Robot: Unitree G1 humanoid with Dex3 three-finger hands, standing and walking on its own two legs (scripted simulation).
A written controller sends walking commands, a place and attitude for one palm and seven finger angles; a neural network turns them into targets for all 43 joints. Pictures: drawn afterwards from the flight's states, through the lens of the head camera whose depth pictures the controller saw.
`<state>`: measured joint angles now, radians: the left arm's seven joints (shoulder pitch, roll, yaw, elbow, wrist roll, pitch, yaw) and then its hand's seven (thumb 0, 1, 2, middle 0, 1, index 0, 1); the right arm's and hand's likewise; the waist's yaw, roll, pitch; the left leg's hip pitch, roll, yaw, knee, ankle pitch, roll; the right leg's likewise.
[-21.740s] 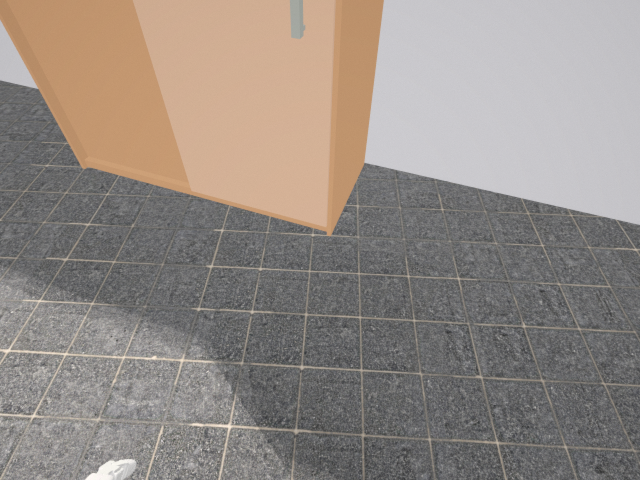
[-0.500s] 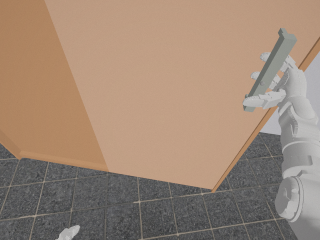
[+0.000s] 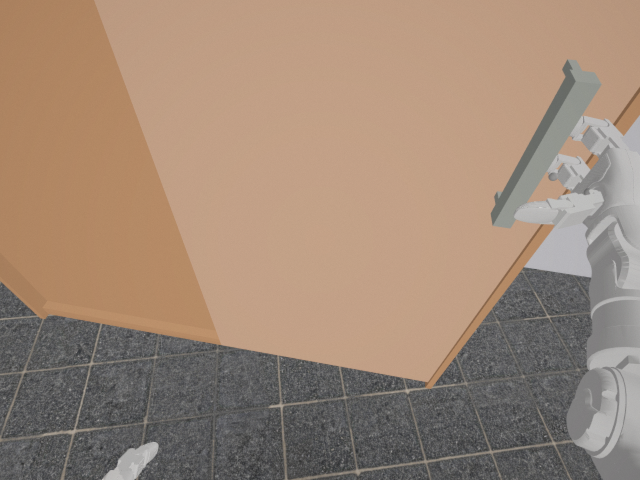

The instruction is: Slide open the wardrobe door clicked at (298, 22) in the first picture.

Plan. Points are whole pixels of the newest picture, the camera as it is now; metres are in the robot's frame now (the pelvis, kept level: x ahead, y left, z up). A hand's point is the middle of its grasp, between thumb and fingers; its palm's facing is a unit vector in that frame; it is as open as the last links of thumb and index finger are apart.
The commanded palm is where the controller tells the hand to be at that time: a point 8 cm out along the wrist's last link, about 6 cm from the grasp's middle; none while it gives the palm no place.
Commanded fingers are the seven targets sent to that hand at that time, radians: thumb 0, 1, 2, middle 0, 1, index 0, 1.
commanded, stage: move the hooked fingers beside the handle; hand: right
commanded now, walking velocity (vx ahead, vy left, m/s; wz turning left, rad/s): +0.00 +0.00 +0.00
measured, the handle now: (532, 151) +0.52 -0.19 +0.17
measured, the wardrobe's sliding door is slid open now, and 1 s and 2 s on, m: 0.00 0.00 0.00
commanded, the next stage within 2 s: feel for the door with the fingertips in 1.52 s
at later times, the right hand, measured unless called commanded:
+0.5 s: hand (586, 183) +0.45 -0.24 +0.18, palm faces +0.04 +1.00 +0.00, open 14.0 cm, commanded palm +0.42 -0.30 +0.18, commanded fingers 0.00 0.50 -0.30 0.30 1.20 0.30 1.20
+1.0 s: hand (590, 189) +0.45 -0.24 +0.17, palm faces +0.04 +1.00 +0.01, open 14.0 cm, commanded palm +0.42 -0.29 +0.18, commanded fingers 0.00 0.50 -0.30 0.30 1.20 0.30 1.20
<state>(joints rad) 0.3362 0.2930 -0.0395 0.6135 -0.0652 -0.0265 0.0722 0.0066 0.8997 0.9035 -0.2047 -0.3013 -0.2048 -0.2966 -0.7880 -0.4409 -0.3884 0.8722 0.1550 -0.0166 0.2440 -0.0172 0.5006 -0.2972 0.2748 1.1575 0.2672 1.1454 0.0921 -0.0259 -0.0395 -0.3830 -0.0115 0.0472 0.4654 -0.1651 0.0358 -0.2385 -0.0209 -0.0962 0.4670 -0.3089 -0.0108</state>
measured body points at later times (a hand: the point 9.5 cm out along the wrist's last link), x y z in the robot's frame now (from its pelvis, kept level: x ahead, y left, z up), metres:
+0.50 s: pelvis -0.01 -0.01 +0.00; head +0.03 -0.01 +0.44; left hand +0.08 +0.25 -0.11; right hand +0.44 -0.29 +0.18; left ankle +0.04 +0.10 -0.74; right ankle -0.05 -0.11 -0.74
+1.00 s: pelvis +0.01 -0.02 +0.00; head +0.04 -0.02 +0.45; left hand +0.09 +0.24 -0.11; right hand +0.44 -0.30 +0.18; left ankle +0.04 +0.10 -0.74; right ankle -0.05 -0.11 -0.74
